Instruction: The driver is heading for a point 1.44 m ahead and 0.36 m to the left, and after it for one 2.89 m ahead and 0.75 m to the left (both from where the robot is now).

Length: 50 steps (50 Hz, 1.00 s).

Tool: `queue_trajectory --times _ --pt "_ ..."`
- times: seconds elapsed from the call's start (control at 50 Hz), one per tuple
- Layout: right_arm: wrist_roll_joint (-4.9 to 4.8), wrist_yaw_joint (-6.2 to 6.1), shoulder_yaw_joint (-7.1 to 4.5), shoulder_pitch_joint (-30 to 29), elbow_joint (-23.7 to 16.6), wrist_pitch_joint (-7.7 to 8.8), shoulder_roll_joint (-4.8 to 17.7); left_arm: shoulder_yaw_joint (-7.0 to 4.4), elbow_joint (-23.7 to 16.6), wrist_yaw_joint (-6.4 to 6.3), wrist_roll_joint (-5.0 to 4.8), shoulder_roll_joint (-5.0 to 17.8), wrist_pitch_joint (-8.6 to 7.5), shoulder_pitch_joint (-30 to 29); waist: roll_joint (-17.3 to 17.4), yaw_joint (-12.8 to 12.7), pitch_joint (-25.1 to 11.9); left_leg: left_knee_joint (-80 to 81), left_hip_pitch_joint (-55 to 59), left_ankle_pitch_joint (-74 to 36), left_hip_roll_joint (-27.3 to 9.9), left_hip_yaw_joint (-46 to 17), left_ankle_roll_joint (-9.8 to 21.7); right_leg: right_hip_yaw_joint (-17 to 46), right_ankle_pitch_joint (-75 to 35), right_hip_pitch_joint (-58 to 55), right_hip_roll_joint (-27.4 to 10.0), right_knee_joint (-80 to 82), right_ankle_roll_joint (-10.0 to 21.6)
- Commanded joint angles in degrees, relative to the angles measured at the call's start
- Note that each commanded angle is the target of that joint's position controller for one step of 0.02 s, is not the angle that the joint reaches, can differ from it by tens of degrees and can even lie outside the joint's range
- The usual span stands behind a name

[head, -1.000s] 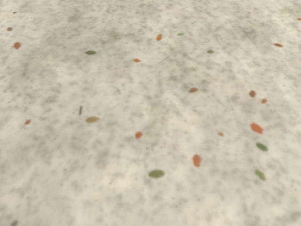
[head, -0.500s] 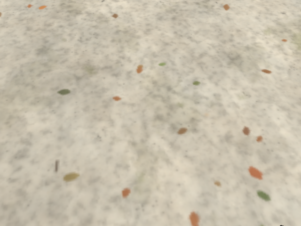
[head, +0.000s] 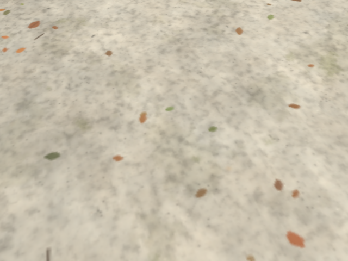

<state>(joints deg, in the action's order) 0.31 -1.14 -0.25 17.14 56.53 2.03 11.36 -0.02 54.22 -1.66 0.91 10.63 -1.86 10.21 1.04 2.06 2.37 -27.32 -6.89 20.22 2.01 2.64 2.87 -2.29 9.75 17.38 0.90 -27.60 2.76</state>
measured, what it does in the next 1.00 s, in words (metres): walks ahead, turning left: right foot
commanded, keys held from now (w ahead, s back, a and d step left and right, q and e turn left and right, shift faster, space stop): q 0.24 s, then w+q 0.24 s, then w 0.52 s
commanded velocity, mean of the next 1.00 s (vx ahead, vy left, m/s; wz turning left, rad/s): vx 0.28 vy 0.00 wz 0.30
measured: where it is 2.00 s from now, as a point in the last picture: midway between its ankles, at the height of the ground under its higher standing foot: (115, 206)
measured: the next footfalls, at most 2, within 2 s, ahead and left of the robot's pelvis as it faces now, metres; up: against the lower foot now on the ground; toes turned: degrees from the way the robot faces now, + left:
right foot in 0.68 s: +0.20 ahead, -0.08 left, +0.00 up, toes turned +18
left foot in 1.16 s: +0.42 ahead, +0.22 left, +0.00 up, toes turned +24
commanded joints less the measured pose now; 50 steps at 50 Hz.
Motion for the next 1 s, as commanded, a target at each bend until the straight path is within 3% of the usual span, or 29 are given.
queue_trajectory --times 0.02,0.08,0.14,0.2,0.24,0.26,0.28,0.3,0.32,0.34,0.36,0.4,0.48,0.58,0.62,0.66,0.68,0.7,0.72,0.74,0.76,0.78,0.8,0.82,0.88,1.0 --pt "0.07 -0.72 -1.19 4.44 -0.65 -1.71 5.56 -1.84 -2.30 -0.67 -0.33 8.38 0.27 0.04 -8.60 -0.38 -4.10 -0.42 -5.37 0.29 -2.03 -3.08 0.27 14.07 -20.59 -9.51 -14.72 7.04 7.09" --pt "0.32 -0.29 -1.47 3.21 -1.58 -2.41 5.75 -3.34 -2.05 -1.81 -0.64 11.09 1.24 1.37 -7.78 -1.02 -3.56 -3.95 -8.07 -5.12 -2.20 -3.79 0.16 10.17 -14.91 -9.41 -13.00 6.68 5.85" --pt "0.41 -0.53 -1.89 3.13 -2.39 -2.68 5.18 -4.36 -1.96 -2.34 -0.70 11.47 2.11 3.08 -6.44 -1.72 -5.93 -10.33 -11.02 -2.18 -1.39 -2.67 0.07 10.11 -18.50 -11.26 -16.50 5.33 8.36" --pt "0.90 -0.24 -2.47 3.72 -3.26 -3.46 4.35 -4.61 -3.16 -2.48 -0.09 11.20 2.77 -0.48 -7.51 -0.68 -6.08 -15.57 -9.55 7.80 -1.87 -0.88 1.65 9.40 -17.00 -5.17 -20.02 5.26 9.90" --pt "1.06 0.22 -2.46 5.51 -3.37 -3.66 3.57 -4.88 -3.91 -2.25 0.14 11.50 3.40 -4.52 -5.27 1.56 -3.81 -5.78 -4.68 -0.09 -2.65 -2.33 3.27 4.37 -8.18 1.86 -16.76 1.98 5.74" --pt "1.79 0.37 -3.26 7.19 -3.68 -3.42 6.99 -4.88 -4.53 -1.65 0.08 10.43 3.79 -4.30 2.43 2.03 -3.27 5.97 -2.50 1.71 -7.52 -13.14 5.88 -0.32 8.30 7.63 -11.82 -5.46 1.54" --pt "1.34 0.49 -5.58 10.21 -3.35 -3.64 14.75 -3.93 -9.01 -1.21 -0.58 7.03 3.96 -9.23 17.23 3.69 1.14 16.70 -2.30 10.79 -19.07 -36.06 12.35 -6.23 22.88 20.11 1.63 -17.14 -2.30" --pt "2.23 0.32 -5.74 9.84 -3.46 -3.59 14.84 -3.81 -9.94 -0.89 0.75 7.68 3.75 -11.48 12.42 3.18 4.24 20.64 -4.41 17.56 -21.38 -40.37 14.58 1.54 22.66 22.46 0.45 -25.85 -2.02" --pt "1.76 -0.07 -5.41 6.61 -4.39 -3.65 12.74 -4.20 -9.28 -0.13 0.33 8.72 3.36 -9.79 7.27 0.90 5.02 21.17 -5.74 22.98 -19.24 -36.02 13.88 3.72 16.42 22.17 -1.48 -27.64 -2.05" --pt "1.05 -0.24 -5.23 2.90 -5.57 -3.68 12.05 -4.59 -8.43 0.65 -0.15 10.00 2.56 -7.74 5.52 -1.21 5.68 21.51 -5.79 20.30 -16.35 -32.17 11.76 3.84 11.75 21.22 -2.13 -26.58 -2.41" --pt "0.55 -0.24 -5.20 1.14 -6.34 -3.25 11.74 -4.86 -8.01 1.27 0.44 10.68 1.72 -7.08 5.37 -1.75 5.03 21.05 -3.43 14.26 -14.39 -29.37 10.83 3.92 8.80 21.06 -2.44 -26.11 -2.82" --pt "0.47 0.25 -5.05 2.12 -6.31 -2.10 10.13 -4.61 -7.10 2.14 1.26 9.63 0.83 -5.80 3.55 -1.21 1.36 19.11 1.50 3.48 -11.75 -24.86 10.79 3.21 5.55 19.77 -2.14 -25.66 -3.67" --pt "0.40 0.64 -5.85 7.58 -4.91 -0.85 11.17 -3.93 -9.29 2.34 0.63 8.43 0.35 -9.66 4.75 1.46 0.82 17.94 6.01 0.17 -11.32 -24.55 11.78 3.07 4.27 20.82 -2.14 -18.40 -5.15" --pt "1.02 0.91 -6.18 8.82 -4.57 0.00 11.84 -3.19 -11.07 2.77 0.44 8.08 -0.53 -11.29 6.45 2.96 1.02 16.00 2.89 -1.30 -11.71 -23.80 11.15 1.40 6.03 12.74 -2.11 -7.92 -4.33" --pt "0.95 1.10 -6.36 6.96 -5.01 0.40 12.61 -3.29 -10.75 2.63 0.20 8.49 -1.07 -8.16 6.24 1.12 1.14 14.54 -1.79 -2.74 -11.87 -23.88 9.87 0.58 5.47 4.43 -1.45 -3.66 -2.99" --pt "0.41 1.10 -6.22 4.43 -5.48 0.75 12.32 -3.79 -8.11 1.96 0.54 9.09 -1.95 0.46 3.23 -3.54 -0.08 8.24 -8.59 -6.53 -9.18 -22.03 7.45 -0.24 2.89 -10.03 0.11 3.11 -1.81" --pt "0.33 1.18 -5.46 3.27 -6.19 1.31 9.92 -4.68 -6.47 1.30 1.05 11.93 -2.78 7.57 -1.74 -6.85 -3.22 -1.93 -13.35 -8.34 -5.23 -18.11 5.41 6.31 7.27 -19.56 -4.97 6.51 -0.34" --pt "-0.55 1.50 -4.08 2.30 -8.69 1.95 4.71 -6.15 -5.48 0.78 1.94 19.05 -3.04 15.23 -15.99 -9.11 -7.69 -20.56 -24.56 2.08 2.99 -8.70 2.36 28.73 24.15 -29.18 -19.22 15.75 4.59" --pt "0.63 1.53 -4.70 3.41 -8.77 1.72 7.94 -6.77 -3.59 1.01 1.26 20.41 -2.32 16.40 -15.96 -7.06 -5.28 -30.45 -31.41 11.41 4.59 -8.39 2.62 43.69 32.81 -24.93 -24.34 20.51 8.67" --pt "1.37 1.74 -5.02 3.20 -7.95 1.44 9.41 -5.68 -5.19 1.46 0.77 15.65 -2.09 10.87 -7.94 -4.03 0.74 -35.45 -33.19 7.18 0.54 -10.87 3.67 38.68 35.04 -19.53 -22.71 19.64 9.08" --pt "1.48 2.50 -4.87 1.75 -7.55 1.53 9.02 -4.79 -6.27 1.85 0.33 11.87 -2.30 6.65 -4.67 -2.77 3.26 -34.95 -32.37 2.39 -1.58 -10.32 3.54 31.49 28.85 -15.29 -19.41 19.66 8.10" --pt "1.40 2.99 -4.73 1.00 -7.63 1.52 8.26 -4.20 -6.63 1.84 0.35 10.03 -2.61 4.91 -5.17 -1.79 3.26 -33.00 -30.96 -0.80 -3.16 -8.98 2.91 25.38 21.63 -13.80 -16.49 20.56 6.81" --pt "1.98 3.27 -4.61 0.33 -7.66 1.29 8.02 -3.78 -6.14 1.67 0.32 8.94 -3.08 5.42 -6.41 -1.58 2.58 -31.95 -29.96 -3.32 -4.11 -7.71 2.01 21.21 14.22 -13.77 -14.58 20.93 6.23" --pt "2.35 3.52 -4.37 -0.06 -7.41 0.99 7.64 -3.65 -5.34 1.67 0.34 8.62 -3.50 6.69 -6.90 -1.80 1.44 -32.27 -29.13 -5.49 -4.32 -6.26 1.18 17.76 6.70 -14.21 -13.10 20.74 6.16" --pt "2.22 3.90 -3.86 -4.75 -8.99 0.53 6.69 -3.70 -2.76 1.83 -0.29 8.87 -4.26 11.54 -6.28 -2.26 0.70 -30.38 -32.34 -8.70 -5.65 -3.39 -0.97 13.06 -7.40 -16.70 -12.73 20.57 7.91" --pt "1.54 4.21 -2.13 -17.65 -13.28 0.42 4.31 -3.58 -0.25 1.76 -0.21 9.35 -4.12 15.17 -6.80 -4.45 2.75 -12.19 -28.06 -15.82 -5.18 0.98 -2.14 6.46 -17.99 -15.02 -11.06 20.43 7.62"
Keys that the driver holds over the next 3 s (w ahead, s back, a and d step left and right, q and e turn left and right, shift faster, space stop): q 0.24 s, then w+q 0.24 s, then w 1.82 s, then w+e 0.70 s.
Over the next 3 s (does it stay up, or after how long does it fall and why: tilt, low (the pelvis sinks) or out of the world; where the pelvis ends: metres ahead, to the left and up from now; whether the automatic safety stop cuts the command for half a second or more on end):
stays up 1.25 0.38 0.00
